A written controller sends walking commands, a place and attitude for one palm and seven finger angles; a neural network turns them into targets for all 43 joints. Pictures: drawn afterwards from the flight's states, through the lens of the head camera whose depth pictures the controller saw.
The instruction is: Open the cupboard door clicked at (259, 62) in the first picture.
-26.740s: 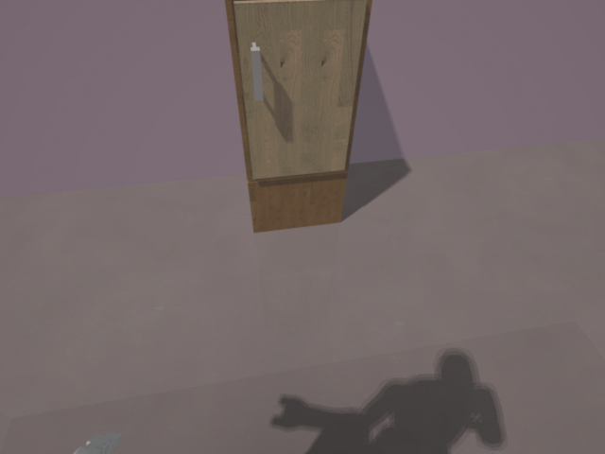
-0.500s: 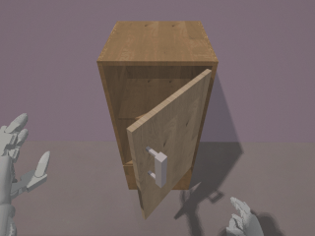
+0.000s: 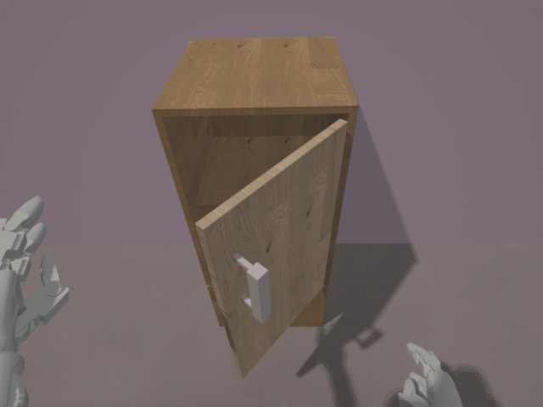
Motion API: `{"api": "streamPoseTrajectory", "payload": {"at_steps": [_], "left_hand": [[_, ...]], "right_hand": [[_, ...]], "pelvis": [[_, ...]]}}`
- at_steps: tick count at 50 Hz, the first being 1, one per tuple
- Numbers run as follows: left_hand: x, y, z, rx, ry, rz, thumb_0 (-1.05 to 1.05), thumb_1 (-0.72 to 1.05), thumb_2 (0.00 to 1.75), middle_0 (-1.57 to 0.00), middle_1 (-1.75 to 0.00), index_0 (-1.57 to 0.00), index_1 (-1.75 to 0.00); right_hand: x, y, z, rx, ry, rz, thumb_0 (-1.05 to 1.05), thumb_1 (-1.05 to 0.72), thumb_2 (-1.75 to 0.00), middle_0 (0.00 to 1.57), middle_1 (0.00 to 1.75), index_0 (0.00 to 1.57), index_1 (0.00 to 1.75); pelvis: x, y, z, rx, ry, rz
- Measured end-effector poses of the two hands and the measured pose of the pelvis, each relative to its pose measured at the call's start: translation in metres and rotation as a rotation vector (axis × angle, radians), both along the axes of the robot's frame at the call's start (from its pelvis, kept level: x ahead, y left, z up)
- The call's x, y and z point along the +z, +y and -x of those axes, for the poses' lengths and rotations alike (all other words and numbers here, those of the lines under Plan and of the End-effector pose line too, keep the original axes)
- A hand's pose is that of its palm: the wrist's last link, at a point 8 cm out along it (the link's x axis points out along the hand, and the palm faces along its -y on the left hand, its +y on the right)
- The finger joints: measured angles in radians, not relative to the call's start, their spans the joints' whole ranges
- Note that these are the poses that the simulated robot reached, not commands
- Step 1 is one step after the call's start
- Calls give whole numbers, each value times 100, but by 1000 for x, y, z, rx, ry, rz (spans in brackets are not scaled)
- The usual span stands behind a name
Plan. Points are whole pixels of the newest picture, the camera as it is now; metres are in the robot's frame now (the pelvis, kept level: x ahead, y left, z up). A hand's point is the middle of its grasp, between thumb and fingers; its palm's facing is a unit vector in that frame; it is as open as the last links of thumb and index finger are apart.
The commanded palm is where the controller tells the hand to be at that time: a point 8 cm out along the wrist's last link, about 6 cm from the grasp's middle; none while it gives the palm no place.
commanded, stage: step back with the hand held close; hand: left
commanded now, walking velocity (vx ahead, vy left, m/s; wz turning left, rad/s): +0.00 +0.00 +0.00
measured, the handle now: (250, 287) +0.32 +0.09 -0.02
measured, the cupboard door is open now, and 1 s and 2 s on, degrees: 49 49 49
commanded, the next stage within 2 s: stop stepping back and stand still in 1.12 s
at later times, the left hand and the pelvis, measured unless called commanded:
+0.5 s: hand (47, 298) +0.17 +0.27 +0.16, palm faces +0.34 -0.78 -0.53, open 7.4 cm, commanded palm +0.11 +0.31 +0.17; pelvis -0.04 +0.02 +0.00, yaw -1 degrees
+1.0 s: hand out of the picture +0.04 +0.31 +0.16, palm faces +0.47 -0.75 -0.46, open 7.4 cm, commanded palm -0.02 +0.34 +0.17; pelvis -0.14 +0.03 -0.02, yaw +5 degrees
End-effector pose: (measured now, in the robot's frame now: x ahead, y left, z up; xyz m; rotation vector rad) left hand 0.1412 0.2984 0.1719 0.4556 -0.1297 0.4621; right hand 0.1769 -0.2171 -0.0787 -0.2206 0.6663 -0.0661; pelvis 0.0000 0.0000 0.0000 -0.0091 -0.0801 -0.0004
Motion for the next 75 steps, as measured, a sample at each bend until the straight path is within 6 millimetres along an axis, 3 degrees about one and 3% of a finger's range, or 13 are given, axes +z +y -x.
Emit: {"api": "streamPoseTrajectory", "payload": {"at_steps": [9, 15, 21, 26, 34, 45, 50, 55, 60, 65, 68, 71, 75], "left_hand": [[6, 2, -13, -21, 6, -84, 2, 89, 90, -21, -30, -21, -30], [-6, -6, -18, -102, 89, -84, 2, 89, 90, -21, -30, -21, -30], [5, 2, -9, -147, 55, -141, 2, 88, 90, -22, -30, -22, -30], [12, 14, 11, -136, 6, -165, 2, 89, 90, -22, -30, -22, -30], [0, 28, 57, -99, -9, -148, 2, 89, 90, -21, -30, -22, -30], [5, 34, 129, -2, -91, -170, 2, 89, 90, -21, -30, -22, -30], [1, 41, 150, -35, -104, -143, 2, 88, 90, -21, -30, -22, -30], [0, 58, 163, -47, -96, -148, 2, 88, 90, -22, -30, -22, -30], [6, 58, 186, -71, -108, -141, 2, 89, 90, -21, -30, -21, -30], [5, 40, 212, -126, -129, -91, 2, 89, 90, -21, -30, -21, -30], [6, 26, 232, -159, -117, -105, 2, 89, 90, -21, -30, -21, -30], [5, 10, 258, -214, -102, -185, 2, 89, 90, -21, -30, -21, -30], [21, 5, 283, -247, -150, -222, 2, 88, 90, -22, -30, -22, -30]], "right_hand": [[-1, -13, 0, -35, 42, 4, 2, -90, -90, 20, 30, 20, 30], [-1, -25, 15, -112, 78, 28, 2, -90, -90, 20, 30, 20, 29], [3, -23, 34, -156, 87, 47, 2, -90, -90, 20, 30, 20, 29], [7, -12, 51, -154, 70, 46, 2, -90, -90, 20, 30, 20, 29], [5, 8, 83, -109, 42, 50, 2, -90, -90, 20, 30, 20, 29], [-13, 21, 115, 19, 97, 55, 2, -90, -90, 20, 30, 20, 30], [-4, 26, 130, -6, 85, 82, 2, -90, -90, 20, 30, 20, 30], [12, 38, 149, -1, 20, 97, 2, -90, -90, 20, 30, 20, 29], [21, 47, 181, 4, -16, 67, 2, -90, -90, 20, 30, 20, 30], [20, 45, 223, 0, 2, 58, 1, -90, -90, 21, 30, 20, 30], [13, 40, 252, 1, 10, 45, 1, -90, -90, 21, 30, 20, 30], [-6, 27, 283, -7, 17, 42, 1, -90, -90, 21, 30, 20, 30], [-19, 12, 339, -90, 129, 44, 1, -90, -90, 21, 30, 20, 30]], "pelvis": [[0, -4, 3, -1, 62, 12], [-1, 4, 8, -19, 91, 5], [-2, 12, 22, -25, 94, 4], [-4, 19, 39, -24, 87, 7], [-10, 30, 73, -12, 71, 18], [-17, 22, 120, 91, 86, 39], [-16, 32, 136, 83, 90, 40], [-12, 40, 172, 52, 78, 39], [-7, 42, 205, 12, 108, 76], [-5, 35, 240, -7, 155, 79], [-9, 27, 266, 5, 177, 55], [-26, 22, 295, -43, 169, 9], [-24, 21, 296, -62, 115, 18]]}}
